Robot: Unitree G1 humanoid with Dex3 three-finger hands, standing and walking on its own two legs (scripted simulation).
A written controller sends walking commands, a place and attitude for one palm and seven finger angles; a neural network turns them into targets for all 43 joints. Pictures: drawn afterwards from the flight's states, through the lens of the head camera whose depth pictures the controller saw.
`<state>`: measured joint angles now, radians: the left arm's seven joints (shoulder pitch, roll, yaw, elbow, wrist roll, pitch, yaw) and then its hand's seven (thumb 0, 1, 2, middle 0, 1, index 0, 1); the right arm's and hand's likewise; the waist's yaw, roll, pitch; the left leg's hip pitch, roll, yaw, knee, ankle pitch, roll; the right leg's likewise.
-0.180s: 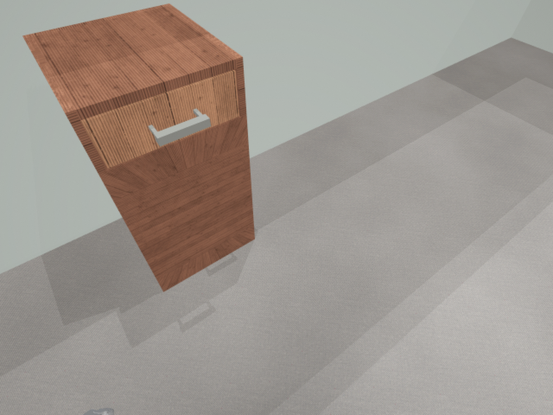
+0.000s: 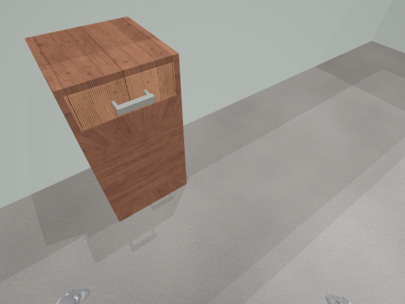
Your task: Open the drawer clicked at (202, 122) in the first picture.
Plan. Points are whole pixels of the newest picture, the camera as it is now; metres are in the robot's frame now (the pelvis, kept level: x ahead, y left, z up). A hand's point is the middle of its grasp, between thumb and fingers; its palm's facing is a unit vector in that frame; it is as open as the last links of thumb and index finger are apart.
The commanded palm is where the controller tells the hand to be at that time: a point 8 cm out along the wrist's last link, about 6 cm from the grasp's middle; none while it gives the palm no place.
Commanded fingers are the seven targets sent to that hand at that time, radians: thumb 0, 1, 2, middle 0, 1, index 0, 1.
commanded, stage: stand and wait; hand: left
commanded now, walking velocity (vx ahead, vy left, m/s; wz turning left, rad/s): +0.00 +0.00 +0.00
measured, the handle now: (133, 100) +0.75 +0.30 -0.04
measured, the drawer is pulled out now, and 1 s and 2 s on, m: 0.00 0.00 0.00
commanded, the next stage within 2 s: look at it before walking up in 0.64 s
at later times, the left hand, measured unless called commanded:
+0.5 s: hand out of the picture +0.05 +0.22 -0.15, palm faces -0.02 -0.95 -0.32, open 7.4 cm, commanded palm none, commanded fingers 0.00 0.90 0.90 -0.20 -0.30 -0.20 -0.30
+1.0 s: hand out of the picture +0.04 +0.21 -0.15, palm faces -0.02 -0.95 -0.31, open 7.4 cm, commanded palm none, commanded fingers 0.00 0.90 0.90 -0.20 -0.30 -0.20 -0.30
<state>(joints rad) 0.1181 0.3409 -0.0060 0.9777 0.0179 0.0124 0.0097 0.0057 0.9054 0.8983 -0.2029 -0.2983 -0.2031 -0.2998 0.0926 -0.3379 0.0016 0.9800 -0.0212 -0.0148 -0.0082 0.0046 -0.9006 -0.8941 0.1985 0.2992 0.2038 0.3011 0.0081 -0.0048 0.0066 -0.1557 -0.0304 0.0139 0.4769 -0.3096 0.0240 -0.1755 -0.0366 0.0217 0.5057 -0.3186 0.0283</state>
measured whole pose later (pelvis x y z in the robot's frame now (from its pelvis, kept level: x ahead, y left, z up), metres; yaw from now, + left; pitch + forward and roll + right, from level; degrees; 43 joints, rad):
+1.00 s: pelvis -0.03 -0.03 +0.01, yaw +0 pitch -2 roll +0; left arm 0.15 0.30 -0.01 1.09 0.02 0.00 0.00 0.00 0.90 0.90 -0.20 -0.30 -0.20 -0.30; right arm 0.14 -0.30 0.01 1.12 -0.01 -0.01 -0.01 0.00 -0.90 -0.89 0.20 0.30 0.20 0.30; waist 0.01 0.00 0.02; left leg -0.12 0.01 0.00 0.35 -0.21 -0.02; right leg -0.14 0.01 0.01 0.39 -0.22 -0.01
